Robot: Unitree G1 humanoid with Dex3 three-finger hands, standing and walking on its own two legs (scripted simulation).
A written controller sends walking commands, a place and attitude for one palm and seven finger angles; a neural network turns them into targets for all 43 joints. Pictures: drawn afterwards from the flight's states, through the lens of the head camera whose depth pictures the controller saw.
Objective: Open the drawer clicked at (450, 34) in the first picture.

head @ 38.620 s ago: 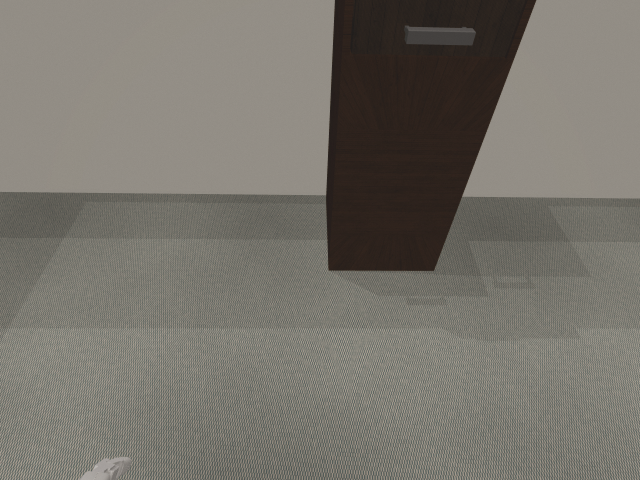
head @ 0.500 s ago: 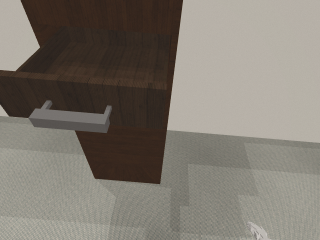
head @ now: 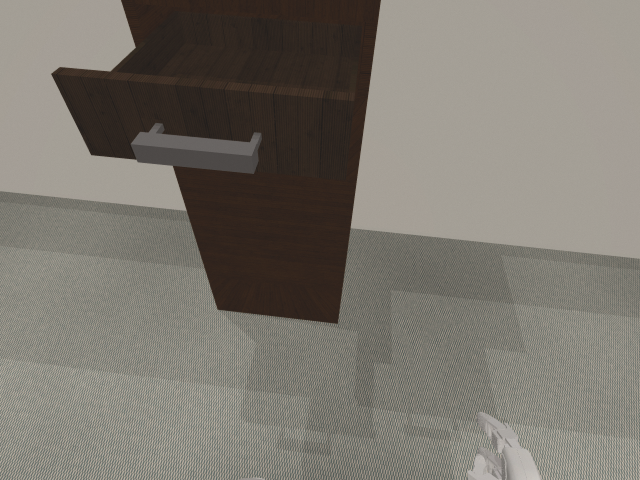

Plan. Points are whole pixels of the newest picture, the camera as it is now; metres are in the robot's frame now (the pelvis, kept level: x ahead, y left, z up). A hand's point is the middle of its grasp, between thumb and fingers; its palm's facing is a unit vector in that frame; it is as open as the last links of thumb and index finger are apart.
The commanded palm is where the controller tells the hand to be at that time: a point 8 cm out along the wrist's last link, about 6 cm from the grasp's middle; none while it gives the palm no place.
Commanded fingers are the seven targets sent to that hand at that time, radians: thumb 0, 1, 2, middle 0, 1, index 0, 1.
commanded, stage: stop stepping back and stand still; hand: left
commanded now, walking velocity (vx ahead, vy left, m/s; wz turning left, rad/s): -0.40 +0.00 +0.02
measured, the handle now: (202, 143) +0.47 +0.22 +0.17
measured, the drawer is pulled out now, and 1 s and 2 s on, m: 0.26 0.26 0.26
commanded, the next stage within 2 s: let the arm hang, fingers relaxed in 0.88 s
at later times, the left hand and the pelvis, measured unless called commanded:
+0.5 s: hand out of the picture +0.03 +0.30 +0.41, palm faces +0.73 -0.68 -0.12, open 7.4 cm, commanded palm -0.03 +0.31 +0.34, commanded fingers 0.00 0.90 0.90 -0.20 -0.30 -0.20 -0.30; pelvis -0.15 +0.03 +0.03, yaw +0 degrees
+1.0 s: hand out of the picture +0.06 +0.28 +0.37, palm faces +0.63 -0.76 -0.18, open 7.4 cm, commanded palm none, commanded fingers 0.00 0.90 0.90 -0.20 -0.30 -0.20 -0.30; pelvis -0.19 +0.01 +0.00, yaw -2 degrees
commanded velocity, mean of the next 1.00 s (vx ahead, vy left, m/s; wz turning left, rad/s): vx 0.18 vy -0.03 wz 0.00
